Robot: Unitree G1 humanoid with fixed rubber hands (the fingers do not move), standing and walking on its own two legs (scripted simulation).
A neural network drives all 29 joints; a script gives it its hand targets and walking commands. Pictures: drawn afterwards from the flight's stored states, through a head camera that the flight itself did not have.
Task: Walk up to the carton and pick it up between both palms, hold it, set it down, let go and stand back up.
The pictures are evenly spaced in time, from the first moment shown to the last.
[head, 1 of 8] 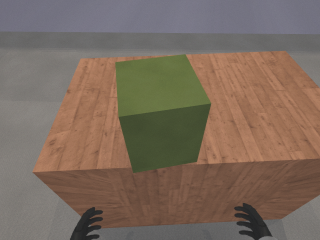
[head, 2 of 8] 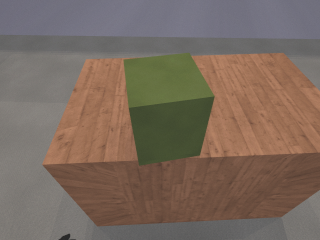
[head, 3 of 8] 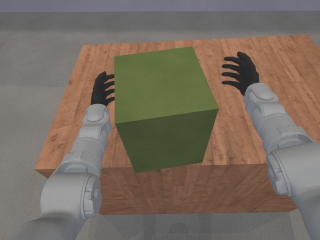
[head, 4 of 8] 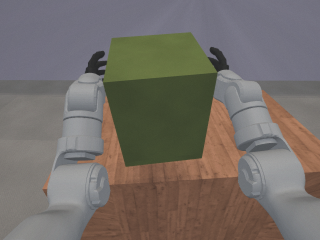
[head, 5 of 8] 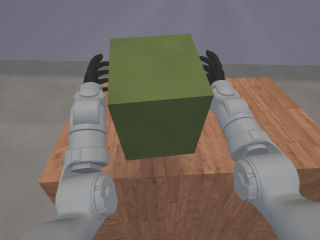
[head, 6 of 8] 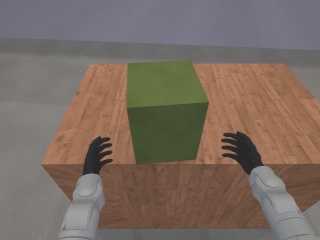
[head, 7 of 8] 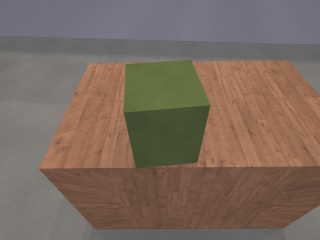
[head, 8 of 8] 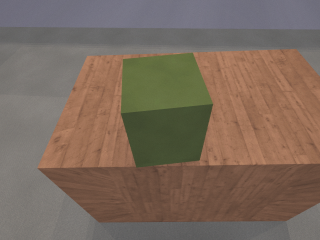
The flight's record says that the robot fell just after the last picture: no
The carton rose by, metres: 0.22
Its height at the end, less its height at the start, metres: +0.00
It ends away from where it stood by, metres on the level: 0.02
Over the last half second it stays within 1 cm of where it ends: yes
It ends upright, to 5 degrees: yes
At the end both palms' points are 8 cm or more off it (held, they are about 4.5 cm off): yes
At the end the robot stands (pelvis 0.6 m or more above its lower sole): yes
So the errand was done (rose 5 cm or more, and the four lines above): yes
